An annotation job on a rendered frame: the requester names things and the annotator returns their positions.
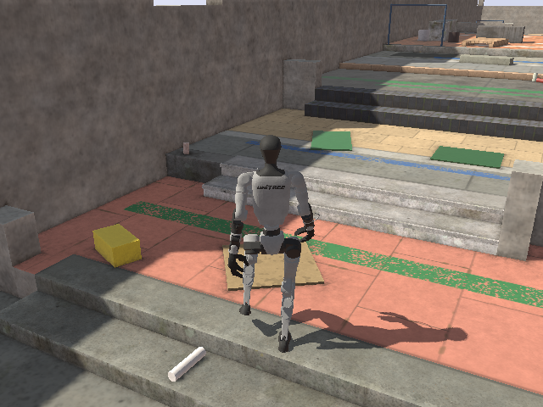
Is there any robot left forearm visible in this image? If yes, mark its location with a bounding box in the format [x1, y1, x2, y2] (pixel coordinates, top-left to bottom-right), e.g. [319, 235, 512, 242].
[228, 209, 244, 254]

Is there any humanoid robot head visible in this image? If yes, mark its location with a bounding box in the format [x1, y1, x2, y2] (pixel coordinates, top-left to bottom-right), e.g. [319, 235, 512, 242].
[256, 135, 285, 176]

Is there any robot torso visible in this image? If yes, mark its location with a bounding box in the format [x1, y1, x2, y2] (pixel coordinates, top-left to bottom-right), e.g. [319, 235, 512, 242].
[251, 168, 291, 255]

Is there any robot left upper arm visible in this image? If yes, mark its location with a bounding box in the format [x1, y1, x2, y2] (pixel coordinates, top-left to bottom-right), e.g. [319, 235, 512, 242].
[234, 172, 253, 221]

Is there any robot right forearm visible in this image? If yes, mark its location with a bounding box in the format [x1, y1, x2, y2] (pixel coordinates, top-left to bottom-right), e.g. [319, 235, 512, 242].
[301, 203, 315, 231]

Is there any robot right upper arm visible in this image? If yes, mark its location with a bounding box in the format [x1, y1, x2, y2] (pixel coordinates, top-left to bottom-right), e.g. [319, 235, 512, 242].
[288, 171, 311, 216]

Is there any right robot hand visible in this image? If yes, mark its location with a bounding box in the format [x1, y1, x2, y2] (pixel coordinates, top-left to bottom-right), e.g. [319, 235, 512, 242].
[294, 226, 315, 243]

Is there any left robot hand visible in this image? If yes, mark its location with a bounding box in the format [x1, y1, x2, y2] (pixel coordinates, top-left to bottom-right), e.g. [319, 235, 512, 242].
[228, 253, 249, 278]

